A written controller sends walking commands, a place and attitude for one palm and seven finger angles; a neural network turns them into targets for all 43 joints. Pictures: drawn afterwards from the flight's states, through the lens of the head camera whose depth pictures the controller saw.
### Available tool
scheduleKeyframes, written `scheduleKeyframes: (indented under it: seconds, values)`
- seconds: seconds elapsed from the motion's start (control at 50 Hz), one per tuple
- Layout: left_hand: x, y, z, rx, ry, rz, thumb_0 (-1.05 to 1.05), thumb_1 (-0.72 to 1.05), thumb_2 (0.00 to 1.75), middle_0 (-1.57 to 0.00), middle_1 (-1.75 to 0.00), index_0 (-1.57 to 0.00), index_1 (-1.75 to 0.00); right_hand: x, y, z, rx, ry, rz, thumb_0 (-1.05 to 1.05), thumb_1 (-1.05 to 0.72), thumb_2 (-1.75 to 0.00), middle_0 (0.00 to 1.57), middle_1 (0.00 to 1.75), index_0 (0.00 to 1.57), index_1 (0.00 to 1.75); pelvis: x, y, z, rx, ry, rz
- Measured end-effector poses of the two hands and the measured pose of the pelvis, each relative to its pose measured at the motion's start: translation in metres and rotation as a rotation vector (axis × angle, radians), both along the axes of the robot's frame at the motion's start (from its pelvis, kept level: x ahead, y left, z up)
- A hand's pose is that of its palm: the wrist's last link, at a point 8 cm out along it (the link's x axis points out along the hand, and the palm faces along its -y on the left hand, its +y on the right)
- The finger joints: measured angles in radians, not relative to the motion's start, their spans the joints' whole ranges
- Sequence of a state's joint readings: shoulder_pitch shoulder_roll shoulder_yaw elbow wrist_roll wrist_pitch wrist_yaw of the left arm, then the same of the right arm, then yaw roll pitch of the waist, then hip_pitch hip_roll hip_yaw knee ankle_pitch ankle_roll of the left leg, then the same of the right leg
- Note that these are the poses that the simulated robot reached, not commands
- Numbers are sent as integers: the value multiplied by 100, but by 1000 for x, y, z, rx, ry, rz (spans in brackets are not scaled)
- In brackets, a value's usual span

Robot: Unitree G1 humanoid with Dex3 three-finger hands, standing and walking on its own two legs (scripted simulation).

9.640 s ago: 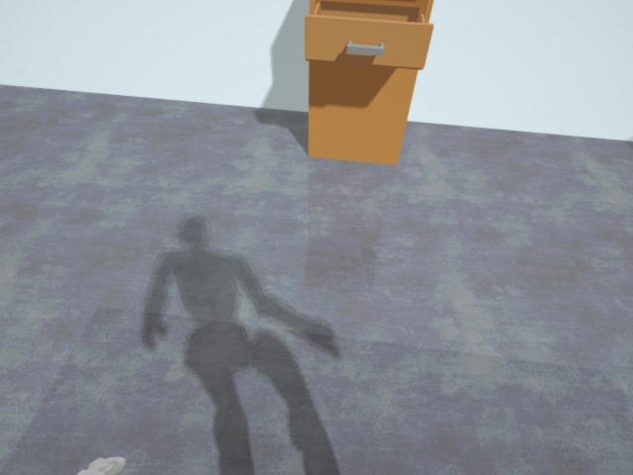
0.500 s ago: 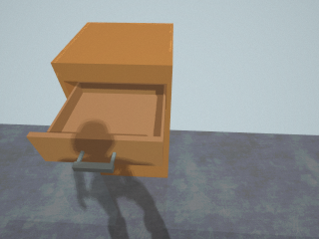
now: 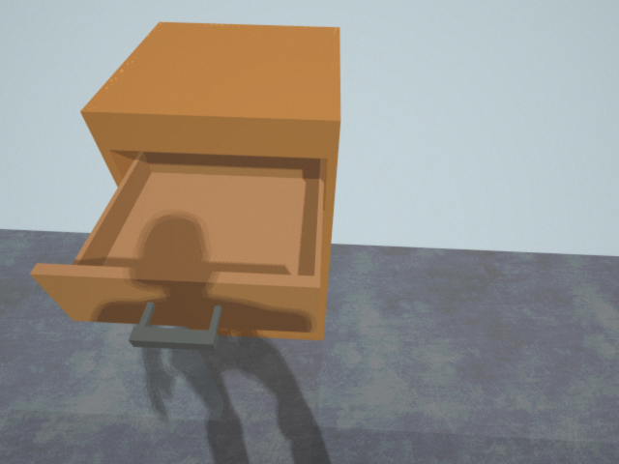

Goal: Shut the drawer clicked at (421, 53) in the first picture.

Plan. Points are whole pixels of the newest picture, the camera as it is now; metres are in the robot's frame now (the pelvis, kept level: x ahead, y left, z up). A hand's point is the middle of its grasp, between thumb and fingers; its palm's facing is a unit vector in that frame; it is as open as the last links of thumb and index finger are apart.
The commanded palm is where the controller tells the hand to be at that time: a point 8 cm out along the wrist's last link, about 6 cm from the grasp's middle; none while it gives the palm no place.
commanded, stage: come to a stop and stand still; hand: left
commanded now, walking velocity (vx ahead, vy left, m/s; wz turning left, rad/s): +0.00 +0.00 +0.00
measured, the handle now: (178, 325) +0.32 +0.23 -0.05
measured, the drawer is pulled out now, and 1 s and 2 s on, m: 0.30 0.30 0.30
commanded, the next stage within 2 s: look again from close up in 0.92 s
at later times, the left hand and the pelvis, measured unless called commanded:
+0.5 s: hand out of the picture +0.04 +0.18 -0.17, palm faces +0.02 -0.97 -0.24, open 7.3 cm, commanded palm none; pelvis +0.00 +0.00 +0.00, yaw +0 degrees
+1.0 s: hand out of the picture -0.03 +0.16 -0.16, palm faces -0.01 -0.98 -0.21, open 7.4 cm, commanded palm none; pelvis -0.03 -0.01 +0.01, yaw -1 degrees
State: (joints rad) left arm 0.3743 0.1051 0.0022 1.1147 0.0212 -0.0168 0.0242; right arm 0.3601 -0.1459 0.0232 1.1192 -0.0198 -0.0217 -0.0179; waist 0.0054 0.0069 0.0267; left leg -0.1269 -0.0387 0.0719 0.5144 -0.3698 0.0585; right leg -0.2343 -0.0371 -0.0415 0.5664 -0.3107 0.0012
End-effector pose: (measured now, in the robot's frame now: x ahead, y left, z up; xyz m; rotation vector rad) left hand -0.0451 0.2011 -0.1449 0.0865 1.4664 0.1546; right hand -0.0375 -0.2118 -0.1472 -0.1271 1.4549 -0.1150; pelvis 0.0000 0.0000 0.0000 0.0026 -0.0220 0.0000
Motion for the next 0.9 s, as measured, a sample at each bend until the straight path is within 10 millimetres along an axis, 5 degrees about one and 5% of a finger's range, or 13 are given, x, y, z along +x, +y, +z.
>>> scheduleKeyframes:
  seconds: [0.22, 0.44, 0.68, 0.9]
  values:
    - [48, 5, 1, 29, -32, 6, 0, 91, 90, -20, -30, -20, -30, 40, 11, 0, -5, -28, -14, 0, -91, -90, 19, 30, 20, 29, 25, 3, 2, 0, -4, 0]
    - [76, 27, 9, 102, -121, -43, 1, 92, 90, -20, -30, -20, -30, 51, -9, 4, -30, -69, -19, 2, -93, -90, 20, 30, 20, 29, 11, -2, 4, 2, 18, 2]
    - [68, 23, 12, 75, -201, -95, 0, 92, 90, -20, -30, -20, -30, 50, -19, 9, -39, -209, 14, 1, -92, -90, 19, 30, 19, 29, -17, -2, 3, -4, -20, -12]
    - [31, 19, 17, 74, -122, -90, 0, 92, 90, -20, -30, -20, -30, 5, -17, 5, -2, -101, 9, 0, -92, -90, 19, 30, 20, 29, -27, -7, 7, 7, -7, -15]
